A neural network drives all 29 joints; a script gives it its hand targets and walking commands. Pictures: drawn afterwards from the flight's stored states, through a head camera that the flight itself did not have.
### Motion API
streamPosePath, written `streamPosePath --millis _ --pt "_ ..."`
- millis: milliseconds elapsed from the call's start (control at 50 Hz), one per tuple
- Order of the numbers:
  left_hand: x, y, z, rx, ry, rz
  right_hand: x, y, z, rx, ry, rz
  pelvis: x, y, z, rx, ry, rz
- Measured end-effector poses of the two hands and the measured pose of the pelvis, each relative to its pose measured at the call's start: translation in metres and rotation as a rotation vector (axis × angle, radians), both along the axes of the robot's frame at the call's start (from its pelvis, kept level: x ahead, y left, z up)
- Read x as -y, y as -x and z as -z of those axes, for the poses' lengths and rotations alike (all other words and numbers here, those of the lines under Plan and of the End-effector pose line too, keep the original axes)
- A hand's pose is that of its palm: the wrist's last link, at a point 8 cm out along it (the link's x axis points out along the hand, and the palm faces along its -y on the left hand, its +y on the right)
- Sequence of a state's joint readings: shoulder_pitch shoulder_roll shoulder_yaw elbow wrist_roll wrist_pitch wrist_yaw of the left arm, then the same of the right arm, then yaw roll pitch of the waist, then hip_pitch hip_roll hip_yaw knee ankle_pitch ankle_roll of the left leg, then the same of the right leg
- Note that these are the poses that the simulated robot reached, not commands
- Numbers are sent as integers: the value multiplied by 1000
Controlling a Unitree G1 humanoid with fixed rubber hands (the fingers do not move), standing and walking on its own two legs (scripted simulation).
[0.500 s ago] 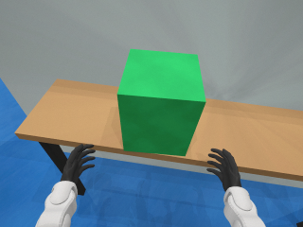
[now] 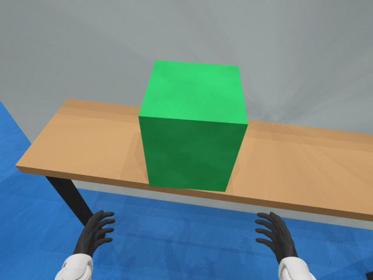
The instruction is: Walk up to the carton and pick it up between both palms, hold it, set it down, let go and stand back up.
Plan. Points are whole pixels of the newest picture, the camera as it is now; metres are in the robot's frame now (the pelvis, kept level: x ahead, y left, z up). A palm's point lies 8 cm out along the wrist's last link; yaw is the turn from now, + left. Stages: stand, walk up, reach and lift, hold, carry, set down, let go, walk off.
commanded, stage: set down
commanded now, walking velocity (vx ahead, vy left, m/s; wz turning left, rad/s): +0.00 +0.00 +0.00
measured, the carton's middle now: (191, 128) +0.46 +0.02 +0.06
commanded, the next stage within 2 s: let go in 0.66 s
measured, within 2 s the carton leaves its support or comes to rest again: neither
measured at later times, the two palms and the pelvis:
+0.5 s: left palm (88, 274) +0.16 +0.23 -0.08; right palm out of the picture +0.15 -0.23 -0.08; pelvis +0.01 -0.02 +0.00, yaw +0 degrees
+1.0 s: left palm (93, 277) +0.15 +0.22 -0.09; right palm out of the picture +0.14 -0.25 -0.09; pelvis +0.00 -0.02 +0.00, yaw +0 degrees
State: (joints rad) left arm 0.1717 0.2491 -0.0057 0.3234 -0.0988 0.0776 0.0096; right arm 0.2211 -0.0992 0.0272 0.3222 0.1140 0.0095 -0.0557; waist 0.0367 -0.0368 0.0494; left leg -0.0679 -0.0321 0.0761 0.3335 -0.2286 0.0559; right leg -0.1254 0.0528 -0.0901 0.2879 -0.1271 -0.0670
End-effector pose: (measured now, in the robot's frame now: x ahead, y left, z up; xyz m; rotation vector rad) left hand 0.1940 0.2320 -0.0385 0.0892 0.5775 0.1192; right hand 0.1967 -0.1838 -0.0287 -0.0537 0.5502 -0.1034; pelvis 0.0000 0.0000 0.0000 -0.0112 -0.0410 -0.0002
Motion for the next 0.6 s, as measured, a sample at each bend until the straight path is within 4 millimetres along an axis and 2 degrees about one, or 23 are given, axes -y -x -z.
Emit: streamPosePath --millis 420,600 --pt "3 34 37 -212 -68 -3 38 40 45 -180 49 -35 18 -8 1 -9 -7 -4" --pt "6 38 46 -262 -79 -13 55 46 54 -216 75 -46 24 -8 2 -8 -11 -7"
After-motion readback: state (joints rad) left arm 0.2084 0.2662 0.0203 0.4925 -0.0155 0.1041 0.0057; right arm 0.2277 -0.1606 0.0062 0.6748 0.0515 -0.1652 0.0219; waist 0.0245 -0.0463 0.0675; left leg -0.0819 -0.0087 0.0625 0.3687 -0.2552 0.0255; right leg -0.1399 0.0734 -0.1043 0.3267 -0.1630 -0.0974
